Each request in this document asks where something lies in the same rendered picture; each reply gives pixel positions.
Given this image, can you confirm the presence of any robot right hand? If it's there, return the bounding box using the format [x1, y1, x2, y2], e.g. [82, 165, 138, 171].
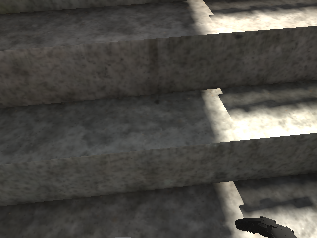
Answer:
[235, 216, 297, 238]

